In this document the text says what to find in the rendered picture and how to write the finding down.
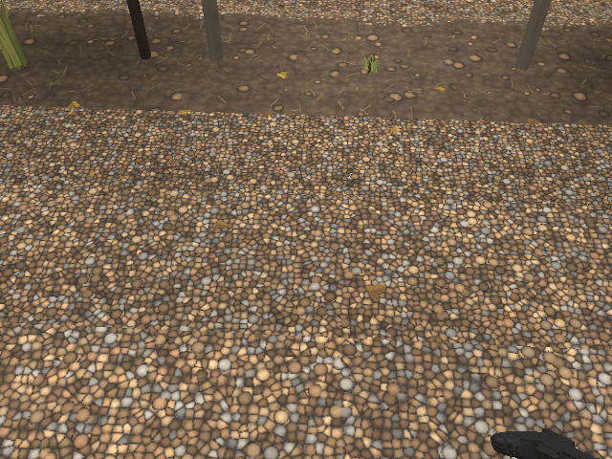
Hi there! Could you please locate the robot right hand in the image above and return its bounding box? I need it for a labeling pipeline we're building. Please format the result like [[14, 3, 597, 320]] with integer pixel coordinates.
[[491, 428, 600, 459]]

